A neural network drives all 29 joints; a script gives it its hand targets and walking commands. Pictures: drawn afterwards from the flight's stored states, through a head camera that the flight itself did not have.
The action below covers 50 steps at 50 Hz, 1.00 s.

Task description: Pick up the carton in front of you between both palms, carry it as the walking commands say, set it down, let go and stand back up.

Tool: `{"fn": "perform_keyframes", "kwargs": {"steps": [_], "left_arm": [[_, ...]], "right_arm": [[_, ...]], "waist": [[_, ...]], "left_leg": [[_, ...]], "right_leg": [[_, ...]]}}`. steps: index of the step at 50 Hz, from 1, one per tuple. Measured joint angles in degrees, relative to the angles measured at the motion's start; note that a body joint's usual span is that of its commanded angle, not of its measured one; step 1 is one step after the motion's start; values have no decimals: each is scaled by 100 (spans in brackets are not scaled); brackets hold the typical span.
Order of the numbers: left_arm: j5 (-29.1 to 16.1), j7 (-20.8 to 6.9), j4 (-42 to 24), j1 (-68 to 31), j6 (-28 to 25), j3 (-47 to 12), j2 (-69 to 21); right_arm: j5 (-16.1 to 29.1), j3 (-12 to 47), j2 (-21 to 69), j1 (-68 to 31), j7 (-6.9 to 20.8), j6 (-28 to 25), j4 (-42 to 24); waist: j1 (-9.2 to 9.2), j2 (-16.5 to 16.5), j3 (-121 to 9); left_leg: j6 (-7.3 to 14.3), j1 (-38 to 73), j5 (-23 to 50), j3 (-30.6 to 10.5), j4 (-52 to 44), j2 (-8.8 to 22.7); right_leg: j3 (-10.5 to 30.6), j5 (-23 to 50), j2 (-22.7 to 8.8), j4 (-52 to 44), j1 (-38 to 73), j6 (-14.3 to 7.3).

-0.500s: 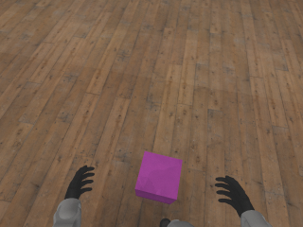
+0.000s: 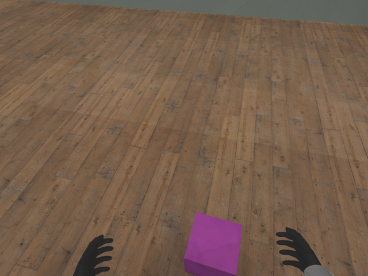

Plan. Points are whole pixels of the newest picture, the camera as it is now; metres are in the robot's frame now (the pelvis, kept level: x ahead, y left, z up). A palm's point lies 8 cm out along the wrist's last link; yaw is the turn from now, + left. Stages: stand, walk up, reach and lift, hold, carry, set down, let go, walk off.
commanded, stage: let go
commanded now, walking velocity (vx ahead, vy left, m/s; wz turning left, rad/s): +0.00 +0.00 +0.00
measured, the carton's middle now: (212, 249) +0.35 -0.10 -0.65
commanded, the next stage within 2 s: stand in 0.12 s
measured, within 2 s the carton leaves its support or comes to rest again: neither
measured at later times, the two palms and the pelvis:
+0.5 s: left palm out of the picture +0.10 +0.27 -0.08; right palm out of the picture +0.14 -0.31 -0.11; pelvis +0.01 -0.04 +0.00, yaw +3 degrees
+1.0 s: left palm out of the picture +0.09 +0.27 -0.09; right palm out of the picture +0.12 -0.33 -0.10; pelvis +0.00 -0.04 +0.00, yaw +3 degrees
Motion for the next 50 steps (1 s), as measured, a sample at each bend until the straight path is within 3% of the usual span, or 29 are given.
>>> {"fn": "perform_keyframes", "kwargs": {"steps": [6,12,19,50], "left_arm": [[42,-28,28,-91,97,7,-20],[362,146,913,-198,-141,108,310],[367,155,1444,-135,-300,266,684],[237,147,2681,-584,-356,143,776]], "right_arm": [[11,12,-1,55,-60,157,-47],[-106,-14,-294,12,-236,-555,780],[-114,-48,-576,104,-244,-883,1397],[-16,215,-808,-93,-372,-1067,2541]], "waist": [[-22,-6,43],[-18,85,-181],[25,170,-180],[105,84,-140]], "left_leg": [[-92,24,12,-16,27,82],[-172,-371,-62,-98,284,70],[-231,-395,-100,-206,285,83],[-309,109,209,-327,-350,165]], "right_leg": [[-29,2,80,72,1,-95],[-130,-150,63,435,-418,-160],[-245,-282,58,556,-464,-239],[-403,-70,60,-1,65,-303]]}}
